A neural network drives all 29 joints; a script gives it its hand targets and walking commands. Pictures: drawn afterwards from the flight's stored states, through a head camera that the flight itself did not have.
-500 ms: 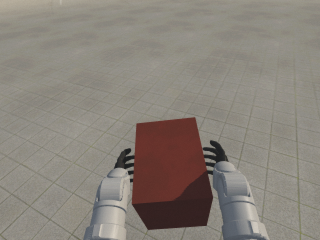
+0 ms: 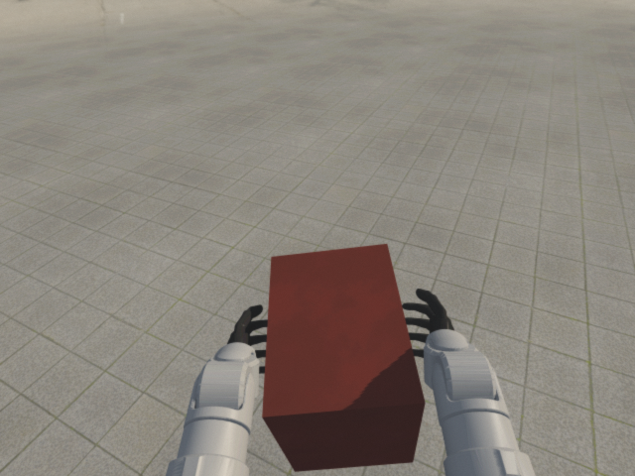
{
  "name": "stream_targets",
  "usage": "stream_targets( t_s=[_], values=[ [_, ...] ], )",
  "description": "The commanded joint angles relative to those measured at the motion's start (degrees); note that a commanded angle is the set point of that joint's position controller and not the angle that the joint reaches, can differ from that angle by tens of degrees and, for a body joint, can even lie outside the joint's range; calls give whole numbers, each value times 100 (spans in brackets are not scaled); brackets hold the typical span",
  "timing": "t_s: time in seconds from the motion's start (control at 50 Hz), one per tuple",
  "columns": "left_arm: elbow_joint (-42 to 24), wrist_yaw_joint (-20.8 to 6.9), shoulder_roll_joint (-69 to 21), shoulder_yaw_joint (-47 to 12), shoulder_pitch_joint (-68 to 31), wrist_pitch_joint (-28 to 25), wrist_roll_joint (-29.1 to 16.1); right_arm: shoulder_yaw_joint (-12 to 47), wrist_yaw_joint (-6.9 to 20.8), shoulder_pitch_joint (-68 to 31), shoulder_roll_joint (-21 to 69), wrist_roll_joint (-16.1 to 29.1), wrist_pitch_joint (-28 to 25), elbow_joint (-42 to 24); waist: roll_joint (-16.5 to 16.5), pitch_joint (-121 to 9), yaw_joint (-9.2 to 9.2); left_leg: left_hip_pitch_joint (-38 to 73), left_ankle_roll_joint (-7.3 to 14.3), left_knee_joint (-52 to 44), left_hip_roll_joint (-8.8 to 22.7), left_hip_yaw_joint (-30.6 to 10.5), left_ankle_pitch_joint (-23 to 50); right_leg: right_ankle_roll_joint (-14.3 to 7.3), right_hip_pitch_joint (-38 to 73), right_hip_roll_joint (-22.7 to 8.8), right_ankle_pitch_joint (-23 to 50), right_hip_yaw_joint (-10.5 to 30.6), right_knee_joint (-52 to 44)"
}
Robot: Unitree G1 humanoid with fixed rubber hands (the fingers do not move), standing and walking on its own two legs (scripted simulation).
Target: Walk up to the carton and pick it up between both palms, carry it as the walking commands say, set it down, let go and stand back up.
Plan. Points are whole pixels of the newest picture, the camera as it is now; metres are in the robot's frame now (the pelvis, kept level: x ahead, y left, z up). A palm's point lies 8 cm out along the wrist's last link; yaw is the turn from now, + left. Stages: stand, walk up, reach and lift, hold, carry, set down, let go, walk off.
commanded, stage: reach and lift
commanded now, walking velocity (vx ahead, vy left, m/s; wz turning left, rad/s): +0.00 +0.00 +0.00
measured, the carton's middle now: (340, 357) +0.33 -0.01 -0.02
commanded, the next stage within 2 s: hold in 0.12 s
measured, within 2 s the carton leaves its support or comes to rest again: neither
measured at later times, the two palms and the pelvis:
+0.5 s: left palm (241, 358) +0.29 +0.13 +0.05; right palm (442, 343) +0.29 -0.14 +0.06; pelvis -0.01 +0.00 -0.01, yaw +1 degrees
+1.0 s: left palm (172, 367) +0.25 +0.19 +0.09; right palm (393, 324) +0.28 -0.07 +0.11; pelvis -0.04 +0.03 -0.02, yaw +5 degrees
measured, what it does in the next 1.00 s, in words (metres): shifts its weight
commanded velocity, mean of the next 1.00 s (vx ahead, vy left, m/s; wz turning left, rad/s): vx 0.00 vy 0.00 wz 0.20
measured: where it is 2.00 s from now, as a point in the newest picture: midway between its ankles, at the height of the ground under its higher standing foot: outside the picture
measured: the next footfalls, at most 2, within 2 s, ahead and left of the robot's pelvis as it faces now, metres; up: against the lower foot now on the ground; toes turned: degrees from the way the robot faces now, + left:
right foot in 1.16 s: +0.00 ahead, -0.11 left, +0.00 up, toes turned +8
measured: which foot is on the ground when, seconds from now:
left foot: down 0.00-1.00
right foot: down 0.00-0.92, up 0.94-1.00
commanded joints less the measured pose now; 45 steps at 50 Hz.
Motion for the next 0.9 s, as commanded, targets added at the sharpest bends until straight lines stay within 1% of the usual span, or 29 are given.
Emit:
stream_targets(
  t_s=[0.0, 0.08, 0.16, 0.22, 0.3, 0.32, 0.36, 0.42, 0.44, 0.46, 0.48, 0.52, 0.54, 0.56, 0.58, 0.6, 0.62, 0.66, 0.68, 0.7, 0.72, 0.74, 0.76, 0.78, 0.8, 0.82, 0.84, 0.86, 0.88],
  values=[
    [-747, -1551, -5991, -3019, -3825, -534, -1734, 3066, 1701, -2935, 6458, 1648, -166, -103, -42, -1503, -24, -612, 84, -610, -263, -108, 515, -52, 1163, 352, 601, 109, -144],
    [-785, -1533, -6065, -3049, -3969, -568, -1753, 3080, 1758, -3101, 6536, 1708, -195, -109, -43, -1580, 7, -639, 98, -601, -225, -135, 391, -60, 1140, 360, 467, 86, -82],
    [-812, -1538, -6075, -3041, -4156, -600, -1805, 3039, 1760, -3074, 6571, 1665, -185, 37, -107, -1539, -51, -687, 125, -594, -212, -144, 187, -66, 1082, 351, 249, 107, -88],
    [-614, -1540, -6067, -2978, -3983, -556, -1695, 3005, 1771, -3036, 6523, 1660, -175, 88, -5, -1403, -31, -739, 113, -596, -213, -138, 241, -66, 1046, 322, 306, 110, -89],
    [-633, -1550, -6014, -2899, -4215, -585, -1710, 2927, 1775, -3179, 6572, 1642, -169, 221, -86, -1343, -39, -781, 143, -577, -205, -137, -102, -60, 968, 318, -86, 136, -91],
    [-543, -1549, -6020, -2862, -4178, -575, -1678, 2928, 1776, -3180, 6598, 1663, -162, 258, -11, -1255, 6, -849, 151, -610, -195, -128, -122, -68, 973, 304, -93, 145, -97],
    [-507, -1559, -6009, -2812, -4249, -577, -1667, 2829, 1779, -3193, 6568, 1617, -163, 341, -13, -1242, -16, -929, 152, -629, -183, -140, -268, -66, 1004, 324, -204, 118, -78],
    [-633, -1563, -6054, -2915, -4274, -587, -1737, 2931, 1751, -3108, 6632, 1644, -163, 281, -17, -1478, -13, -808, 128, -547, -208, -114, 118, -67, 1084, 321, 159, 151, -63],
    [-922, -1498, -5815, -2807, -4209, -500, -1708, 3005, 1733, -3352, 6289, 1691, -175, -82, -435, -1604, 42, -1079, 68, 279, 507, -154, -556, -205, -353, -932, 139, 674, -218],
    [-1211, -1446, -5716, -2929, -4383, -476, -1817, 3188, 1686, -3471, 6331, 1835, -142, -265, -585, -1547, 27, -1119, 60, 470, 410, -237, -796, -279, -638, -1027, -433, 977, -311],
    [-1231, -1378, -5809, -2973, -4248, -404, -1907, 3289, 1623, -3498, 6293, 1880, -72, -486, -621, -1720, 22, -1107, 86, 673, 440, -214, -499, -310, -799, -1127, -126, 1019, -252],
    [-1550, -1242, -5781, -3220, -4005, -233, -2057, 3503, 1505, -3293, 6245, 2051, 94, -820, -680, -2303, 28, -1105, 148, 828, 354, -51, -286, -333, -651, -1215, 725, 936, -14],
    [-1801, -1168, -5736, -3374, -3903, -128, -2165, 3645, 1445, -3169, 6210, 2175, 201, -1016, -641, -2507, 8, -1148, 201, 794, 405, -88, 28, -344, -581, -1199, 1209, 783, 253],
    [-1975, -1081, -5700, -3474, -3818, -13, -2193, 3750, 1362, -3166, 6145, 2272, 296, -1223, -520, -2598, 9, -1184, 278, 751, 520, -239, 507, -304, -573, -1139, 1522, 572, 588],
    [-2222, -989, -5756, -3687, -4244, 53, -2328, 3861, 1267, -3614, 6044, 2378, 340, -1556, -162, -2804, 1, -1112, 377, 726, 733, -480, 1186, -243, -635, -988, 1850, 303, 1033],
    [-2428, -862, -5671, -3835, -4675, 131, -2403, 3943, 1155, -4052, 5850, 2486, 415, -1748, 260, -2804, 3, -1073, 468, 652, 891, -703, 1628, -175, -910, -825, 1755, 117, 1371],
    [-2663, -731, -5554, -3932, -4764, 266, -2443, 3932, 1043, -3906, 5742, 2496, 573, -1729, 431, -2831, -18, -991, 559, 680, 1001, -828, 2075, -106, -1122, -697, 1544, -16, 1569],
    [-2860, -510, -5261, -3964, -4894, 521, -2477, 3850, 809, -3814, 5443, 2481, 866, -1768, 502, -2897, -23, -1033, 667, 733, 1089, -1024, 2465, 6, -1307, -590, 966, -197, 1762],
    [-2860, -405, -5235, -3949, -4544, 673, -2471, 3786, 682, -3397, 5306, 2416, 996, -1892, 576, -2959, -8, -1054, 698, 709, 1101, -1095, 2480, 29, -1335, -556, 612, -261, 1752],
    [-2808, -275, -5094, -3824, -4348, 807, -2419, 3652, 547, -3256, 5149, 2349, 1126, -1846, 685, -2914, 19, -1241, 685, 670, 1029, -1091, 2172, 36, -1233, -483, 165, -341, 1575],
    [-2873, -156, -4992, -3761, -4413, 915, -2433, 3577, 426, -3285, 5065, 2330, 1244, -1882, 563, -2950, 26, -1425, 620, 788, 955, -1019, 1907, 11, -1072, -592, 401, -267, 1446],
    [-3054, -44, -4932, -3717, -4641, 1005, -2493, 3584, 303, -3468, 5056, 2367, 1351, -2027, 249, -2939, 31, -1761, 497, 969, 765, -830, 1540, -79, -712, -739, 620, -45, 1209],
    [-3117, 67, -4839, -3629, -4827, 1082, -2524, 3563, 193, -3688, 4979, 2407, 1438, -2198, -242, -2944, 33, -2147, 302, 1302, 533, -551, 962, -269, -441, -1133, 952, 410, 926],
    [-3207, 144, -4765, -3559, -4940, 1156, -2569, 3566, 107, -3811, 4996, 2442, 1525, -2307, -1011, -2945, 32, -2511, 157, 1744, 171, 21, -48, -525, -148, -1528, 1156, 864, 373],
    [-3047, 226, -4691, -3389, -4532, 1272, -2473, 3508, 27, -3600, 4975, 2426, 1641, -2215, -1562, -3055, 9, -2548, 103, 2290, -40, 431, -1027, -802, -83, -1910, 1289, 1098, 130],
    [-2943, 305, -4631, -3276, -4541, 1353, -2405, 3440, -50, -3743, 4881, 2441, 1712, -2145, -1564, -2979, 3, -2377, 103, 2254, -5, 670, -1435, -923, -325, -1973, 951, 1041, 43],
    [-2985, 381, -4657, -3253, -4598, 1436, -2367, 3383, -89, -3827, 4869, 2461, 1788, -2132, -1229, -2785, -34, -1984, 180, 1919, 31, 712, -1280, -871, -863, -1839, 534, 798, -34],
    [-2913, 462, -4552, -3140, -4587, 1488, -2270, 3334, -125, -4027, 4788, 2509, 1831, -2132, -962, -2637, -64, -1467, 254, 1280, 64, 690, -801, -659, -1343, -1621, 101, 440, 86],
    [-2997, 531, -4526, -3082, -4786, 1499, -2254, 3276, -141, -4196, 4781, 2562, 1859, -2148, -503, -2675, -91, -994, 326, 572, 228, 374, -357, -364, -1639, -1324, -223, 81, 571]
  ],
)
